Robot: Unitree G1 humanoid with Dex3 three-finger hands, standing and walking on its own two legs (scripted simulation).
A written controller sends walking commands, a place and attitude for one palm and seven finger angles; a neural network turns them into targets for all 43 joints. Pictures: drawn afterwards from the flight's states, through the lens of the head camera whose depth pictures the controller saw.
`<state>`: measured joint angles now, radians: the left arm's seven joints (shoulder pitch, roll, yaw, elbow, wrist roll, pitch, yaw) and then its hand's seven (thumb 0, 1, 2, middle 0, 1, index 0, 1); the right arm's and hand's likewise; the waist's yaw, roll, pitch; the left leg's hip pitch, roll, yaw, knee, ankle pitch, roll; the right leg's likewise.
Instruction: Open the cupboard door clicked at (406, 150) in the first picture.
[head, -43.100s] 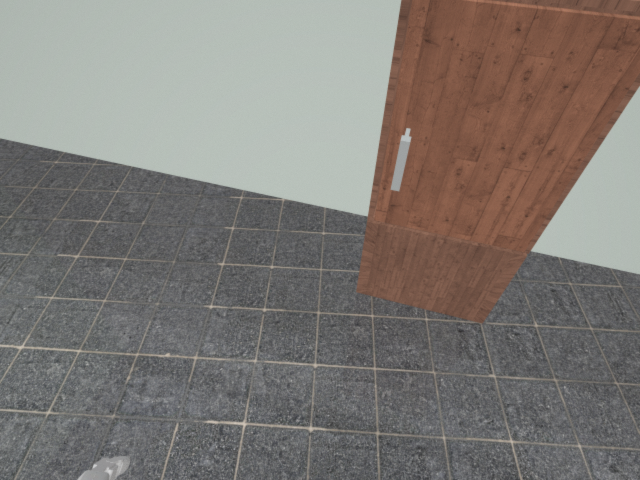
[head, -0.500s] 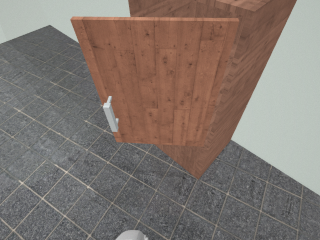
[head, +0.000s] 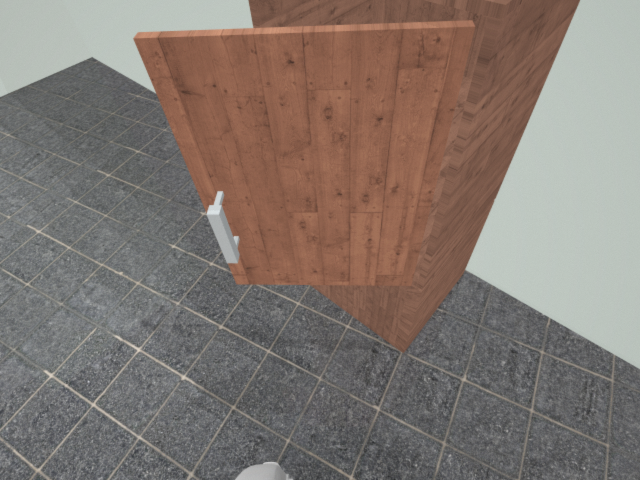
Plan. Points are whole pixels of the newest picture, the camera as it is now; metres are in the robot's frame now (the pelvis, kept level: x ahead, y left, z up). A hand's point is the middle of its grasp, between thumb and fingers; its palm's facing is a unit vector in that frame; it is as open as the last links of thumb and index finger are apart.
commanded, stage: come to a stop and stand still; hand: left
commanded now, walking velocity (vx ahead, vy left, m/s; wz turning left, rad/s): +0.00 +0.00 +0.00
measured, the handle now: (226, 228) +0.54 +0.23 -0.09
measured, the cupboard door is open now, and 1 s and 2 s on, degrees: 39 39 39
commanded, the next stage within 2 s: look again from close up in 1.40 s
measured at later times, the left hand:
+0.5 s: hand out of the picture +0.00 +0.18 -0.16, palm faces +0.03 -0.98 -0.18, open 7.4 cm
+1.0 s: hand out of the picture +0.01 +0.21 -0.17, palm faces +0.01 -0.99 -0.15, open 7.4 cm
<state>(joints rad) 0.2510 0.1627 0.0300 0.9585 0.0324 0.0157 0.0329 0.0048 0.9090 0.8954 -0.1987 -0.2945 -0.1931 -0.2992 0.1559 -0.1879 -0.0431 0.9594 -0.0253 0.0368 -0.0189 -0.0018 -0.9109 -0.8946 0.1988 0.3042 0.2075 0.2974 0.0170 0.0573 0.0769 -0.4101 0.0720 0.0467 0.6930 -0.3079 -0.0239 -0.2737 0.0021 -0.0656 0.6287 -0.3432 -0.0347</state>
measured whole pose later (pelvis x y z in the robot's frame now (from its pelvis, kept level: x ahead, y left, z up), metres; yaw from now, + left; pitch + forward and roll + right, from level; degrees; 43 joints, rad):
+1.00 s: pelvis +0.01 +0.05 +0.01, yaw +0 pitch -1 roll -1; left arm 0.28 0.17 -0.02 1.10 0.01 0.00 0.04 0.01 0.91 0.90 -0.20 -0.29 -0.19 -0.30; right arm 0.26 -0.15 0.03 1.12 -0.02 -0.03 -0.04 0.00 -0.92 -0.89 0.20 0.30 0.21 0.30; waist 0.01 -0.04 0.03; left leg -0.15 -0.06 0.14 0.43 -0.28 0.11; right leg -0.17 -0.03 -0.05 0.44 -0.26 0.02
